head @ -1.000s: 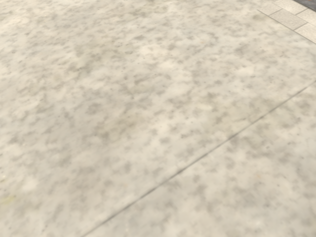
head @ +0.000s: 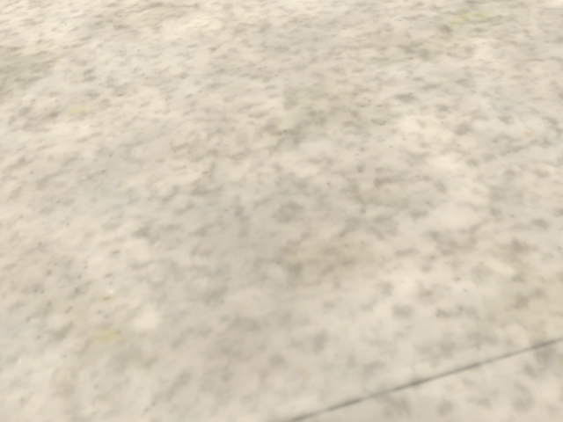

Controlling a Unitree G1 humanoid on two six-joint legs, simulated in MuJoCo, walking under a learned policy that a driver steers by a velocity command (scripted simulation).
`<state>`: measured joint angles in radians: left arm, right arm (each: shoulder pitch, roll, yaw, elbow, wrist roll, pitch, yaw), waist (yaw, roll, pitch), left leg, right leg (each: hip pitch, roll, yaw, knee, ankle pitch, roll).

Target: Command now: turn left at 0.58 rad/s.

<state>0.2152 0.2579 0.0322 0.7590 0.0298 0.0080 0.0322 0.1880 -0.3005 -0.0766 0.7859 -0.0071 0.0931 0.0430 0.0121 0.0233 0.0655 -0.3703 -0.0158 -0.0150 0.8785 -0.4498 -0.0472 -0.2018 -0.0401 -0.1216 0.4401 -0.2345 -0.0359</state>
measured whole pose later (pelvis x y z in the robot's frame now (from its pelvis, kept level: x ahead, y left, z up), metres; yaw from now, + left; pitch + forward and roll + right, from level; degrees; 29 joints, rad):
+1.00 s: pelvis -0.01 +0.00 +0.00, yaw +28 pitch -1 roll +1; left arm 0.21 0.25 0.01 0.77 0.02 0.01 0.02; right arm 0.19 -0.30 -0.04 0.83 0.00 0.08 0.00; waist 0.02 0.03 0.07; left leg -0.24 -0.06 -0.10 0.67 -0.44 -0.03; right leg -0.20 0.02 0.01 0.44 -0.23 -0.04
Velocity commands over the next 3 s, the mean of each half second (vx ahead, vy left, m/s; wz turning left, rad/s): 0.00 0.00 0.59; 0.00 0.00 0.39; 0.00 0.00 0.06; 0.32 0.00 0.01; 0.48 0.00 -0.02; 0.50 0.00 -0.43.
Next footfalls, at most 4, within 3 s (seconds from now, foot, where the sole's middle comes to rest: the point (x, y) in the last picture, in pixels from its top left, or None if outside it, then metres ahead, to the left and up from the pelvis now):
0.12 left None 0.01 0.12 -0.78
0.68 right None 0.08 -0.06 -0.78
1.06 left None -0.05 0.11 -0.78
1.78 right None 0.15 -0.03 -0.78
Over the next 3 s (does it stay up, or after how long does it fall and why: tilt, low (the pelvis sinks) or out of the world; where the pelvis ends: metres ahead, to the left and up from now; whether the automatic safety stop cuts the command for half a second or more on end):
stays up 0.65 0.27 -0.01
